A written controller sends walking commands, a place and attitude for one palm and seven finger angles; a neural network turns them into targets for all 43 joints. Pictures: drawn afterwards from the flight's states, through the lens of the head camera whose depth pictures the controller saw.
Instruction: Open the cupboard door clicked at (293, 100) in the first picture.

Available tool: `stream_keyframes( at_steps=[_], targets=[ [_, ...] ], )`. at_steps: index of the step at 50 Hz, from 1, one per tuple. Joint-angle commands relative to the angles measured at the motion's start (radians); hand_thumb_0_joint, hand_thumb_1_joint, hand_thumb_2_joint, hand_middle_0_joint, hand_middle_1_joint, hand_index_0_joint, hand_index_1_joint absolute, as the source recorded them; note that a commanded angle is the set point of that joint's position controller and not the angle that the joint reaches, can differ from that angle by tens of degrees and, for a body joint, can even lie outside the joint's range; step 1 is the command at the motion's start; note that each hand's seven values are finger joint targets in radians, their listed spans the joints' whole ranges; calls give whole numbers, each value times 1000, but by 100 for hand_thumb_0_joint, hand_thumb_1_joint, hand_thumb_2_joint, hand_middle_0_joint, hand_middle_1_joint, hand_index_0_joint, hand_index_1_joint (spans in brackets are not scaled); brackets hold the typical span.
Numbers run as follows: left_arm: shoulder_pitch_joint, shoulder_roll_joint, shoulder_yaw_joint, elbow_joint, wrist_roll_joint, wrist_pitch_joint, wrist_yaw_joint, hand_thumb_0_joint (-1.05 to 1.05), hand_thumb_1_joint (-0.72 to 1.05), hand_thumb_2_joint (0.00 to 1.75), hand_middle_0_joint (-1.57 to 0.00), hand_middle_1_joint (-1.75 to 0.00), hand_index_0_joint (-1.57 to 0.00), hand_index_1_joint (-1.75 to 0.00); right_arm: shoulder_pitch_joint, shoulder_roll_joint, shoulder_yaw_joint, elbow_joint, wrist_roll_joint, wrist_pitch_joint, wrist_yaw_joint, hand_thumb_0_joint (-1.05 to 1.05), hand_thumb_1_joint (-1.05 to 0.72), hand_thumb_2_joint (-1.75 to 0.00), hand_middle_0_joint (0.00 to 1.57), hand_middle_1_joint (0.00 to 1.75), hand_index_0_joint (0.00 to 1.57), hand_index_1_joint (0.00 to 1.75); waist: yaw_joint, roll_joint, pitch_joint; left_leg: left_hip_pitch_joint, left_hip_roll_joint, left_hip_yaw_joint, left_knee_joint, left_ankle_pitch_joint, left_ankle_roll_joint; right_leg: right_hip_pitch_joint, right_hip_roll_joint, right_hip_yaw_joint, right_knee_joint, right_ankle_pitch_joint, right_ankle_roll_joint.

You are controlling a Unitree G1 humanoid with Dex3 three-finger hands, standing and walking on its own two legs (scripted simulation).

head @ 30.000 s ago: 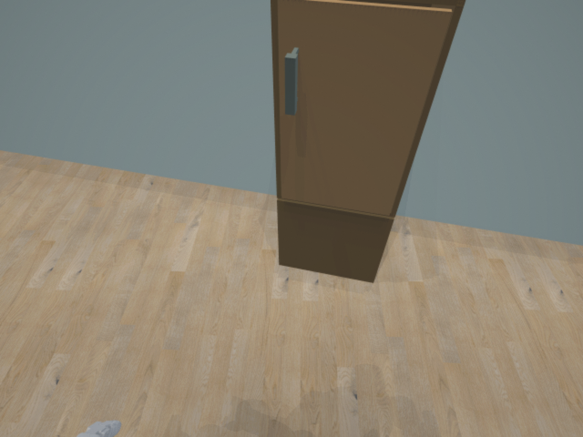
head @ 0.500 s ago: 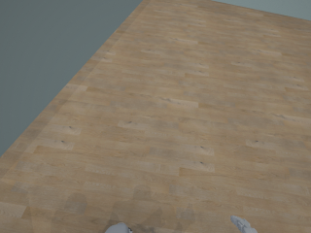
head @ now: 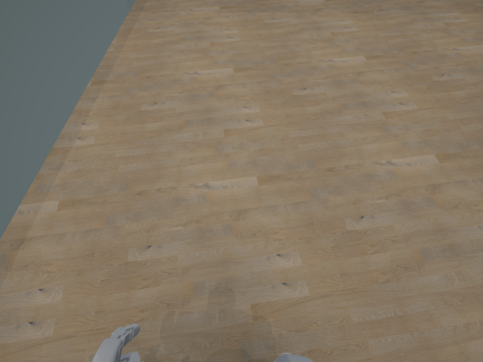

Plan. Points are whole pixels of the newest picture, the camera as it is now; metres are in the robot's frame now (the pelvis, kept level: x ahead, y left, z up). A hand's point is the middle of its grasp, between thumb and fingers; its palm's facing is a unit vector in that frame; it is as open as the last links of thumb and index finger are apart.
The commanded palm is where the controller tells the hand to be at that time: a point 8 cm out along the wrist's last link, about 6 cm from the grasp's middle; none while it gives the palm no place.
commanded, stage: walk to a spot facing it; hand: left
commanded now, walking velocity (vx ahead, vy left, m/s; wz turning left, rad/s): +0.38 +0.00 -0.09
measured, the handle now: out of the picture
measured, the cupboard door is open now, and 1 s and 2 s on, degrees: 47 47 47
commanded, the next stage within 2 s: turn to face it in 0.22 s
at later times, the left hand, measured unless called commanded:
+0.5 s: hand (149, 316) +0.23 +0.20 -0.18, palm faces +0.07 -0.99 -0.16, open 7.4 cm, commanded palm none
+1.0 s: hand (167, 248) +0.36 +0.17 -0.14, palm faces +0.33 -0.91 -0.24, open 7.3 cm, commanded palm none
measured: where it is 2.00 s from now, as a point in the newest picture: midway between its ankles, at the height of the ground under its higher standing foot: (257, 298)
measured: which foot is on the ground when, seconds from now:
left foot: up 0.00-0.36, down 0.38-0.76, up 0.78-1.00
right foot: down 0.00-0.36, up 0.38-0.74, down 0.76-1.00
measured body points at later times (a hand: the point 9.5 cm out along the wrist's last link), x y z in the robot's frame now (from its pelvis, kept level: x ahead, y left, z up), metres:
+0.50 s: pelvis +0.25 +0.02 +0.00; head +0.27 +0.04 +0.45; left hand +0.22 +0.25 -0.17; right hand +0.34 -0.20 -0.13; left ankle +0.32 +0.12 -0.72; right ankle +0.15 -0.09 -0.64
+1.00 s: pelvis +0.34 -0.03 +0.02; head +0.38 -0.03 +0.46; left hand +0.34 +0.22 -0.12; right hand +0.49 -0.26 -0.13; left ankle +0.31 +0.10 -0.66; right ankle +0.34 -0.14 -0.72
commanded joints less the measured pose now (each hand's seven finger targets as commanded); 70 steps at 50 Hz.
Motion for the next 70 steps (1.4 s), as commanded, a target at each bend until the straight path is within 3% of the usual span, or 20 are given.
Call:
stream_keyframes(
  at_steps=[1,13,16,17,19,20,23,26,36,38,39,40,44,52,55,56,57,59,63,70],
  targets=[
    [184,115,26,25,-5,-10,31,0,90,90,-20,-30,-20,-30,-66,-56,-19,-103,-4,-40,-4,0,-90,-90,20,30,20,30,51,-112,-116,-278,42,-65,24,118,-6,270,-269,274,-385,355,-109],
    [312,103,4,136,0,-37,36,0,90,90,-20,-30,-20,-30,-322,-37,-15,-177,4,-44,27,0,-90,-90,20,30,20,30,71,-117,-12,-271,-43,1,-429,270,26,387,-246,186,-369,612,-86],
    [290,116,5,142,-1,-34,44,0,90,90,-20,-30,-20,-30,-141,-72,-24,-114,-6,-52,8,0,-90,-90,20,30,20,30,-32,-75,-75,37,-121,43,-573,343,63,323,-199,110,-130,838,-34],
    [296,106,4,133,-6,-29,45,0,90,90,-20,-30,-20,-30,1,-127,-33,-73,-13,-54,-1,0,-90,-90,20,30,20,30,-80,2,-163,262,-59,-35,-582,513,104,203,-150,63,64,679,11],
    [363,42,-18,100,-23,-31,42,0,90,90,-20,-30,-20,-30,149,-247,-49,-51,-12,-47,-23,0,-90,-90,20,30,20,30,-77,257,-362,527,328,-569,-687,962,344,-98,44,60,631,-306,64],
    [296,63,-15,70,-15,-19,50,0,90,90,-20,-30,-20,-30,71,-242,-48,-69,-5,-35,-24,0,-90,-90,20,30,20,30,-48,125,-243,348,323,-542,-735,835,361,-114,-5,128,704,-306,61],
    [226,21,-10,61,5,13,40,0,90,90,-20,-30,-20,-30,-105,-128,-20,-114,-1,-51,-31,0,-90,-90,20,30,20,30,39,137,-34,-14,187,-385,-837,630,259,-120,-90,139,591,-158,102],
    [288,3,-3,64,5,48,33,0,90,90,-20,-30,-20,-30,-177,-144,-22,-138,-3,-45,-31,0,-90,-90,20,30,20,30,88,121,-128,-77,96,-246,-818,576,204,13,-62,98,407,-111,124],
    [200,67,33,-31,2,49,43,0,90,90,-20,-30,-20,-30,-204,-180,-64,-185,-3,16,-16,0,-90,-90,20,30,20,30,93,100,-138,-177,14,-369,-706,266,147,252,-15,82,-149,48,128],
    [246,231,64,-39,19,34,58,0,90,90,-20,-30,-20,-30,-194,-78,-50,-221,9,11,-8,0,-90,-90,20,30,20,30,121,-344,-176,-387,-200,-86,-301,-85,6,416,-441,478,-381,133,-9],
    [237,236,56,-49,10,38,60,0,90,90,-20,-30,-20,-30,-206,-124,-60,-223,2,15,-5,0,-90,-90,20,30,20,30,118,-284,-179,-352,-149,-111,-64,-178,10,313,-523,481,-370,244,-85],
    [173,205,47,-69,9,43,63,0,90,90,-20,-30,-20,-30,-190,-109,-61,-228,2,20,2,0,-90,-90,20,30,20,30,79,-169,-136,-344,-123,-126,14,-118,12,264,-487,378,-348,289,-100],
    [151,134,24,-65,5,35,60,0,90,90,-20,-30,-20,-30,-220,-82,-46,-206,3,44,14,0,-90,-90,20,30,20,30,56,-214,-118,-341,-90,-62,31,10,-26,316,-322,101,-254,655,-24],
    [208,202,40,-57,15,39,55,0,90,90,-20,-30,-20,-30,-327,-79,-28,-256,7,41,29,0,-90,-90,20,30,20,30,84,-217,-113,-178,-121,47,-367,54,-2,356,-345,-5,-157,779,-11],
    [168,212,43,-72,6,39,48,0,90,90,-20,-30,-20,-30,-207,-144,-43,-244,-2,32,25,0,-90,-90,20,30,20,30,5,-147,-182,93,-141,50,-599,258,29,244,-322,-68,61,694,51],
    [155,183,38,-95,-2,43,41,0,90,90,-20,-30,-20,-30,-124,-232,-66,-228,-9,24,19,0,-90,-90,20,30,20,30,-45,40,-252,291,3,-123,-650,508,92,56,-259,-98,250,382,105],
    [130,110,17,-142,-10,49,36,0,90,90,-20,-30,-20,-30,-59,-345,-93,-229,-7,19,9,0,-90,-90,20,30,20,30,-73,321,-290,395,300,-539,-694,972,274,-203,-107,-57,517,-382,174],
    [69,144,23,-175,4,74,50,0,90,90,-20,-30,-20,-30,-92,-342,-88,-230,-1,25,-3,0,-90,-90,20,30,20,30,-47,127,-247,278,302,-462,-728,686,317,-242,-122,113,612,-350,152],
    [121,134,32,-113,11,95,34,0,90,90,-20,-30,-20,-30,-285,-258,-62,-284,-6,20,-14,0,-90,-90,20,30,20,30,45,157,-99,17,112,-342,-810,306,197,-169,-101,126,524,-133,159],
    [110,116,25,-133,9,85,33,0,90,90,-20,-30,-20,-30,-261,-267,-81,-280,-10,31,-2,0,-90,-90,20,30,20,30,34,141,-136,17,69,-390,-798,197,193,-49,-30,85,198,-135,152]
  ],
)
